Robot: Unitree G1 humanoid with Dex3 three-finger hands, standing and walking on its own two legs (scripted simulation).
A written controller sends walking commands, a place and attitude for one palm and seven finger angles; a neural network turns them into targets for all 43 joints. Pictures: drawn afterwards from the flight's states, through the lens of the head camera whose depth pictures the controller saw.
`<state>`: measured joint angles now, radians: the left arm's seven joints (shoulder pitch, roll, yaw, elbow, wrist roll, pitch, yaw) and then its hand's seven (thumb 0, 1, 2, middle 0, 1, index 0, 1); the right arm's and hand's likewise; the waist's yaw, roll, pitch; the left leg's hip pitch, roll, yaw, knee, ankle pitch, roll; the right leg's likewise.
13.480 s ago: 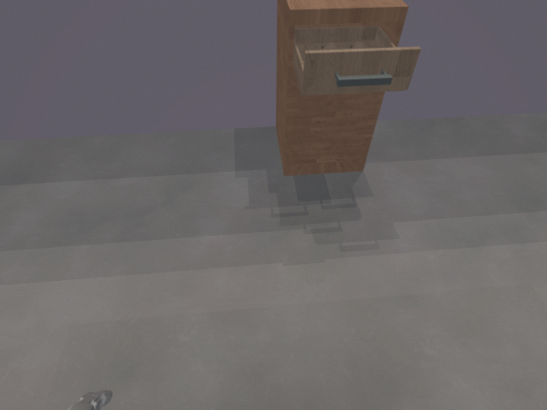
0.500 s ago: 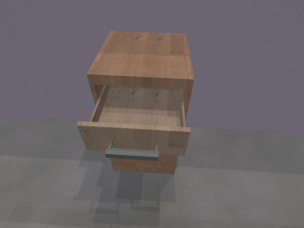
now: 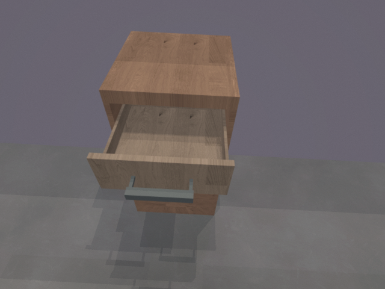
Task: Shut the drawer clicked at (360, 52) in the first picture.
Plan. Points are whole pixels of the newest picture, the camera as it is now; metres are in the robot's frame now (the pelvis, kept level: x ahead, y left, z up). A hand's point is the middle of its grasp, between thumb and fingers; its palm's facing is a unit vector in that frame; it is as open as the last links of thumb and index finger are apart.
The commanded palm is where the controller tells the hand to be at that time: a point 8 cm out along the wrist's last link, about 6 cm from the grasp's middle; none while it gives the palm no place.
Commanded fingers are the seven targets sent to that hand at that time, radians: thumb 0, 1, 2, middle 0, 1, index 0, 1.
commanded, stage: shuffle to correct the standing spot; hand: left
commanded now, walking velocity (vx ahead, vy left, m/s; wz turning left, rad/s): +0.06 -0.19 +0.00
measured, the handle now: (160, 187) +0.39 +0.11 -0.08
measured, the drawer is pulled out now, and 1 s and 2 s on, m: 0.23 0.23 0.23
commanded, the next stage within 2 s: come to a stop and stand still in 0.20 s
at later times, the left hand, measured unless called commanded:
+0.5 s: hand out of the picture +0.04 +0.10 -0.19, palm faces +0.04 -0.99 -0.15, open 7.3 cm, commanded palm none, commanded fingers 0.00 0.90 0.90 -0.20 -0.30 -0.20 -0.30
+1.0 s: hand out of the picture +0.03 +0.14 -0.18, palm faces -0.01 -0.98 -0.19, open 7.3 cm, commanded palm none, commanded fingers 0.00 0.90 0.90 -0.20 -0.30 -0.20 -0.30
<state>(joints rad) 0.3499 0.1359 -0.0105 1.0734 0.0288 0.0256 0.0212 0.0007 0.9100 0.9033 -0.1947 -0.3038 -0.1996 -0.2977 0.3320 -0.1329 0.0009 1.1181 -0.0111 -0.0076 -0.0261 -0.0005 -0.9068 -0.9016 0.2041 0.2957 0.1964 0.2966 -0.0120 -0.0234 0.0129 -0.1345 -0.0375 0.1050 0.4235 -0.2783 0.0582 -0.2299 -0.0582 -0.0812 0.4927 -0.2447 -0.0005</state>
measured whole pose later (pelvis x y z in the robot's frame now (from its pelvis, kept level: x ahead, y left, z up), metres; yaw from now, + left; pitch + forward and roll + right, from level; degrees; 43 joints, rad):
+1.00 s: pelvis +0.02 -0.03 +0.00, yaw +0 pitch -2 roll -1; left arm 0.31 0.14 -0.02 1.06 0.01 -0.01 0.05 0.00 0.91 0.90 -0.20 -0.30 -0.20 -0.30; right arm 0.31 -0.15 0.01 1.07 -0.01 0.00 -0.02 0.00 -0.92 -0.90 0.20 0.30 0.19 0.30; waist -0.02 0.01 0.01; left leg -0.20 -0.03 0.08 0.49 -0.25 0.07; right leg -0.17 0.02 -0.10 0.47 -0.27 -0.04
